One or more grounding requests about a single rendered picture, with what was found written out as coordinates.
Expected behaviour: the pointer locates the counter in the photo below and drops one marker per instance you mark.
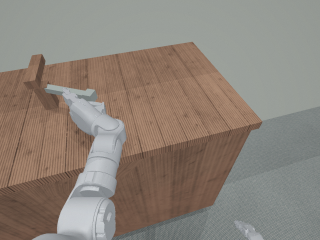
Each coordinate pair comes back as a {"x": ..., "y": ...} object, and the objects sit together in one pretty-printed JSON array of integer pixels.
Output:
[{"x": 185, "y": 127}]

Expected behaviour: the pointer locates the left robot forearm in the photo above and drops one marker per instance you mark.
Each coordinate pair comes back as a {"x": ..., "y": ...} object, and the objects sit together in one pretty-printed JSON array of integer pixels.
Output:
[{"x": 99, "y": 176}]

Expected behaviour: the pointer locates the tap lever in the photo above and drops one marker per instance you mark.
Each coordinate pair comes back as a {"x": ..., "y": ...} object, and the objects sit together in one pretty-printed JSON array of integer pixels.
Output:
[{"x": 89, "y": 95}]

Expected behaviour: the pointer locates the robot left hand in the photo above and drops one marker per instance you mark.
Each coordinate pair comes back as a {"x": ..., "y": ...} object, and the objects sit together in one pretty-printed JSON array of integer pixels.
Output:
[{"x": 83, "y": 112}]

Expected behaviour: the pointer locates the robot left upper arm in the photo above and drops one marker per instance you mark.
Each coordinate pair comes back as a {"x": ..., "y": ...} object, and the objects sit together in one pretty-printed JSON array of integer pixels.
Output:
[{"x": 85, "y": 218}]

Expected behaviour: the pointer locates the robot right hand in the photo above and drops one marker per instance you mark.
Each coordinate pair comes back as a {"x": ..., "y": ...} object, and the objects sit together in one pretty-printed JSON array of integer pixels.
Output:
[{"x": 247, "y": 230}]

